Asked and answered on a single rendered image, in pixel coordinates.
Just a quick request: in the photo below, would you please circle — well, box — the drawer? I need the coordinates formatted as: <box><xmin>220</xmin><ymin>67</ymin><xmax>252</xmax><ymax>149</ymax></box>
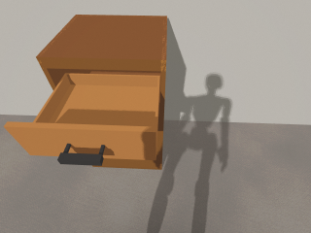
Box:
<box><xmin>3</xmin><ymin>73</ymin><xmax>160</xmax><ymax>160</ymax></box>

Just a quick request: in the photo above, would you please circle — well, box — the handle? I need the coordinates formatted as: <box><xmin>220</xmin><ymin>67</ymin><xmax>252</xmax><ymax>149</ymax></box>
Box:
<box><xmin>57</xmin><ymin>143</ymin><xmax>105</xmax><ymax>166</ymax></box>

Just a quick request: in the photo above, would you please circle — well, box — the cabinet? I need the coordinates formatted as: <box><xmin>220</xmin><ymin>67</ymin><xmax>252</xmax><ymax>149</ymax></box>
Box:
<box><xmin>36</xmin><ymin>15</ymin><xmax>167</xmax><ymax>170</ymax></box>

